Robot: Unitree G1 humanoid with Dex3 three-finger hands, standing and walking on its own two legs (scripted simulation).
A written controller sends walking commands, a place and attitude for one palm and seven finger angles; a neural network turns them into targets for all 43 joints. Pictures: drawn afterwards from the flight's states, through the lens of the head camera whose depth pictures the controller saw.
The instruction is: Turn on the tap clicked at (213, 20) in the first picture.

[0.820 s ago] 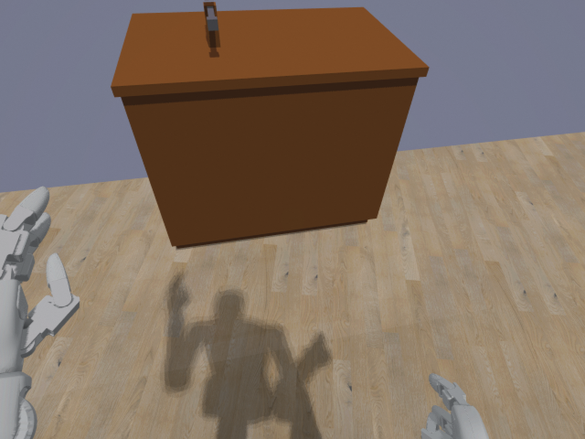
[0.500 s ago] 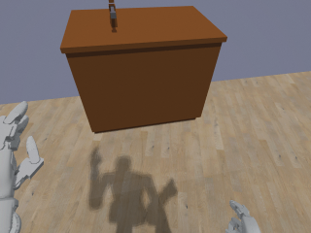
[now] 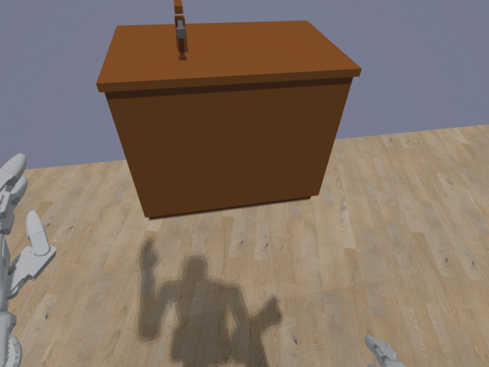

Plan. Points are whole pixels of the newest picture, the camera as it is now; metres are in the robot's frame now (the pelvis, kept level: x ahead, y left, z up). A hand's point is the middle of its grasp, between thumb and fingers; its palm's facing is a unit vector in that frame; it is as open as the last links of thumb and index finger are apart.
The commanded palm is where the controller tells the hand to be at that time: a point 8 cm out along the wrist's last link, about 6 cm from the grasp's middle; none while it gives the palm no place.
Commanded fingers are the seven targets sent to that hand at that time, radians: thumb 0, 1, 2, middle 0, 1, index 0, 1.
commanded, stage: walk to a spot facing it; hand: left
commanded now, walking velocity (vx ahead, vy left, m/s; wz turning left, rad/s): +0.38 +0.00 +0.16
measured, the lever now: (181, 32) +1.07 +0.25 +0.15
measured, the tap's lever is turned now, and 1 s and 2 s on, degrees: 0 0 0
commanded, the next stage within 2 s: turn to face it in 0.74 s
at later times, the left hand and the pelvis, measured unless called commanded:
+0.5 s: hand (89, 172) +0.33 +0.24 +0.19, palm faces +0.47 -0.79 -0.40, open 7.4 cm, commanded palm +0.27 +0.28 +0.19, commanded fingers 0.00 0.90 0.90 -0.20 -0.30 -0.20 -0.30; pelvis +0.13 -0.01 +0.01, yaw +4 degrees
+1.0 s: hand (114, 135) +0.42 +0.24 +0.19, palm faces +0.61 -0.68 -0.41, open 7.4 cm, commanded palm +0.37 +0.27 +0.19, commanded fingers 0.00 0.90 0.90 -0.20 -0.30 -0.20 -0.30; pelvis +0.27 -0.04 +0.00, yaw +12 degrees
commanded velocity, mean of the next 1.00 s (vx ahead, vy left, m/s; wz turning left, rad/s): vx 0.23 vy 0.00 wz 0.12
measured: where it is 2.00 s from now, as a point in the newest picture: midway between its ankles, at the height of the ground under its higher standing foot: outside the picture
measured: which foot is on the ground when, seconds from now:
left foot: down 0.00-0.06, up 0.08-0.24, down 0.26-0.60, up 0.62-0.96, down 0.98-1.00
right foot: down 0.00-0.26, up 0.28-0.60, down 0.62-1.00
